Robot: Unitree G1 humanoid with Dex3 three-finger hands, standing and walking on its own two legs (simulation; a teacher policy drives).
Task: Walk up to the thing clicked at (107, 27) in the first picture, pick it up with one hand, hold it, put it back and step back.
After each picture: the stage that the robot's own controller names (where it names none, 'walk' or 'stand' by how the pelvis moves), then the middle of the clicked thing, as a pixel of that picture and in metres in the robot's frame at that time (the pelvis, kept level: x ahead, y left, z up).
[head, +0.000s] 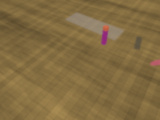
stand; (104, 35) +1.62 -0.31 -0.65
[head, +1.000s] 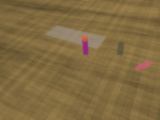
walk; (85, 45) +1.52 +0.07 -0.63
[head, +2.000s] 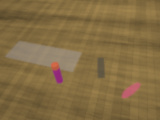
walk; (57, 73) +0.96 +0.31 -0.65
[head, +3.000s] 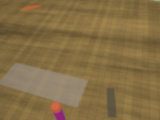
walk; (58, 113) +0.57 +0.26 -0.65
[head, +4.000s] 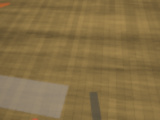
stand; out of the picture +0.40 +0.35 -0.63
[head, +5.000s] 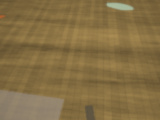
stand; out of the picture +0.36 +0.34 -0.66
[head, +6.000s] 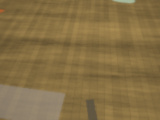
walk; out of the picture +0.37 +0.34 -0.66
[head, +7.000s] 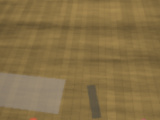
walk; out of the picture +0.35 +0.33 -0.63
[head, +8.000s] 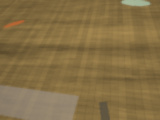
walk; out of the picture +0.43 +0.34 -0.65
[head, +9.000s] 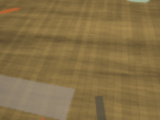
stand; out of the picture +0.41 +0.33 -0.65
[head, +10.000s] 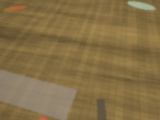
stand; out of the picture +0.44 +0.28 -0.63
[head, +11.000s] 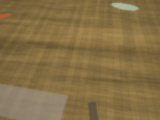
stand; out of the picture +0.41 +0.32 -0.66
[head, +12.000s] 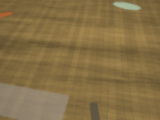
stand; out of the picture +0.40 +0.31 -0.66
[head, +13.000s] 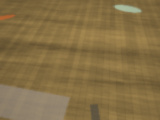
stand; out of the picture +0.40 +0.31 -0.66
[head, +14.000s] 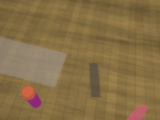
go down; (32, 97) +0.45 +0.30 -0.51
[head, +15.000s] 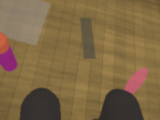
go down; (4, 54) +0.48 +0.34 -0.24
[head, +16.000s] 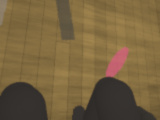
close in; out of the picture +0.46 +0.37 -0.21
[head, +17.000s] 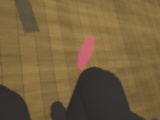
close; out of the picture +0.45 +0.40 -0.16
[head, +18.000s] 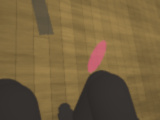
lift; out of the picture +0.40 +0.36 -0.15
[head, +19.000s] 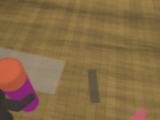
lift; (20, 90) +0.33 +0.20 +0.02
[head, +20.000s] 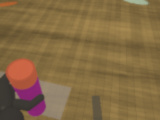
hold; (30, 92) +0.33 +0.18 +0.05
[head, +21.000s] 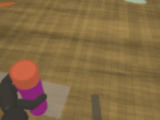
hold; (32, 92) +0.33 +0.18 +0.04
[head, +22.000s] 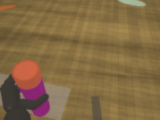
crouch; (34, 92) +0.34 +0.17 +0.04
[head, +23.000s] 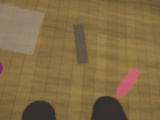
crouch; out of the picture +0.43 +0.30 -0.06
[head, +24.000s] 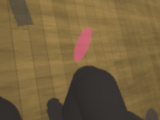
lower; out of the picture +0.44 +0.37 -0.17
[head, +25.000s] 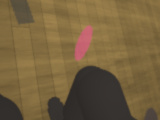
lower; out of the picture +0.43 +0.39 -0.16
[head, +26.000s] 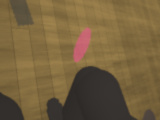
lower; out of the picture +0.44 +0.39 -0.16
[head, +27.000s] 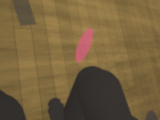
lower; out of the picture +0.43 +0.39 -0.16
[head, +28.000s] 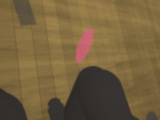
loosen; out of the picture +0.43 +0.40 -0.16
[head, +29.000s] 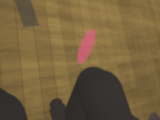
withdraw; out of the picture +0.43 +0.39 -0.17
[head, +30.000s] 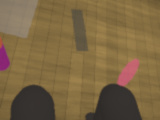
walk; out of the picture +0.46 +0.33 -0.23
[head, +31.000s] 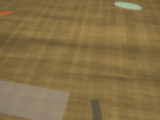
stand; out of the picture +0.41 +0.27 -0.59
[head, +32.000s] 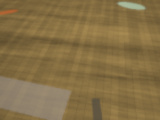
stand; out of the picture +0.43 +0.28 -0.60
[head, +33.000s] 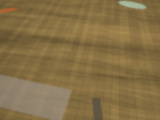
stand; out of the picture +0.43 +0.27 -0.60
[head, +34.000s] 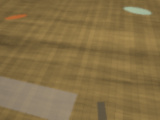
stand; out of the picture +0.44 +0.27 -0.65
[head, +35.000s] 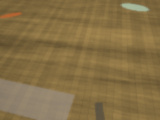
stand; out of the picture +0.40 +0.28 -0.66
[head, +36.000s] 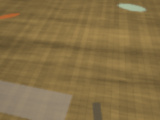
walk; out of the picture +0.40 +0.29 -0.66
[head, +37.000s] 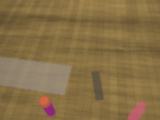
walk; (47, 107) +0.50 +0.30 -0.64
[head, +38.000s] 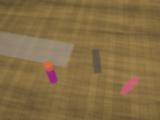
walk; (51, 73) +0.78 +0.27 -0.63
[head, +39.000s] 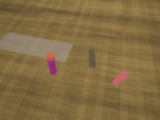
stand; (51, 64) +1.03 +0.29 -0.63
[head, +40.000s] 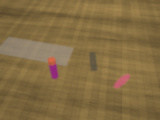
stand; (53, 68) +1.01 +0.28 -0.66
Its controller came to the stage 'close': yes
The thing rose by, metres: 0.68
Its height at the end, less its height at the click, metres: +0.00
